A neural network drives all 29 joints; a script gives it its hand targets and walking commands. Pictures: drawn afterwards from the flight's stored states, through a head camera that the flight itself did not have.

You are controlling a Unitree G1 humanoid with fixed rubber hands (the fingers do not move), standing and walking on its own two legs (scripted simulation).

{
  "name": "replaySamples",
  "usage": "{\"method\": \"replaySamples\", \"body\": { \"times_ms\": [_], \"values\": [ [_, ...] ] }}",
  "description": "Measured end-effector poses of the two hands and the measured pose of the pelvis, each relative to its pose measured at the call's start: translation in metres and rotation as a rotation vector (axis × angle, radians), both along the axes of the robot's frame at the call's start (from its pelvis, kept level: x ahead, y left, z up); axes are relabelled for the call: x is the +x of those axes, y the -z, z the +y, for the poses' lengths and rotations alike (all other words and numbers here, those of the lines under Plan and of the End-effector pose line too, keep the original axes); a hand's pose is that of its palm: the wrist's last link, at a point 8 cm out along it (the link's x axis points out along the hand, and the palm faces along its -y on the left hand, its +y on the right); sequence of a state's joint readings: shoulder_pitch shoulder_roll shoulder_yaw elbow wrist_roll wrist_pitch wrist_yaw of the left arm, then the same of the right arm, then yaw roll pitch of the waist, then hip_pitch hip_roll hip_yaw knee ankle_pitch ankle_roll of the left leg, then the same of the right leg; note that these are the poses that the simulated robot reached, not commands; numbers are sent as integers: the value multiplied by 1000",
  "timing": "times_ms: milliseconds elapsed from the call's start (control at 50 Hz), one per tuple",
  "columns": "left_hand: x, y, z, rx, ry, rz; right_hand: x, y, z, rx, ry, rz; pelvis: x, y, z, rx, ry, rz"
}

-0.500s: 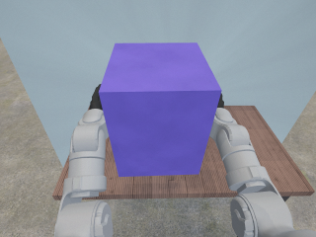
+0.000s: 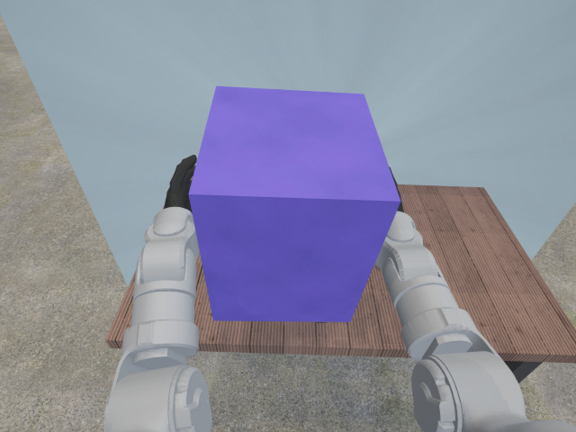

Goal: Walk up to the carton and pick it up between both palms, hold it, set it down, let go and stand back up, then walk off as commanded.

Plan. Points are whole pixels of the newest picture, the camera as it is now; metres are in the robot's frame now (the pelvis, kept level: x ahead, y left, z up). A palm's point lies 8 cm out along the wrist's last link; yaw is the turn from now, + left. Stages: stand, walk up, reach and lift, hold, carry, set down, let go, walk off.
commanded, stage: set down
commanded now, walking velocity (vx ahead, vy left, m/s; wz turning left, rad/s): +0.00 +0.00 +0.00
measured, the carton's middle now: (286, 210) +0.37 +0.02 +0.15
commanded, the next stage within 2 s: none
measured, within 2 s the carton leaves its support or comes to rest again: neither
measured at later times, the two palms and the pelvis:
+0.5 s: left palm (198, 215) +0.39 +0.16 +0.12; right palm (388, 219) +0.40 -0.14 +0.11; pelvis +0.02 +0.00 +0.00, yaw +0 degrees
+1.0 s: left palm (198, 233) +0.39 +0.16 +0.09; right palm (380, 229) +0.40 -0.13 +0.08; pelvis +0.02 +0.00 +0.00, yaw +0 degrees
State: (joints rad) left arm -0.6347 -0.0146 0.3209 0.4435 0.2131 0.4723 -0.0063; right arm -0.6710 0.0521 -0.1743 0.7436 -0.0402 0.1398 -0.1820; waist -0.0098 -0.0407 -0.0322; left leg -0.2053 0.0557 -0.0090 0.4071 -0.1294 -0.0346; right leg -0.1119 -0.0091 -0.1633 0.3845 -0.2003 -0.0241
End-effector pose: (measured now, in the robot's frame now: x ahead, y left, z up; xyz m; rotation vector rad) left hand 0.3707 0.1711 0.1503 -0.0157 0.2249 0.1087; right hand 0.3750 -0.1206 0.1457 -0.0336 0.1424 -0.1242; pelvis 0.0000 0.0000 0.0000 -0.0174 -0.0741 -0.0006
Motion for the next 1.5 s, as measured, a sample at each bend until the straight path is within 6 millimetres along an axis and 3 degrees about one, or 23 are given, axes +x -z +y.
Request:
{"method": "replaySamples", "body": {
  "times_ms": [340,900,1500],
  "values": [
    [24,20,-14,-14,-2,3,20,27,-13,24,18,-2,16,-2,-2,3,0,29],
    [18,56,-12,-37,-64,62,27,58,-10,-33,-40,51,22,-3,-3,4,0,43],
    [28,100,-14,-46,-113,122,49,98,-12,-45,-89,112,39,-4,-3,5,1,130]
  ]
}}
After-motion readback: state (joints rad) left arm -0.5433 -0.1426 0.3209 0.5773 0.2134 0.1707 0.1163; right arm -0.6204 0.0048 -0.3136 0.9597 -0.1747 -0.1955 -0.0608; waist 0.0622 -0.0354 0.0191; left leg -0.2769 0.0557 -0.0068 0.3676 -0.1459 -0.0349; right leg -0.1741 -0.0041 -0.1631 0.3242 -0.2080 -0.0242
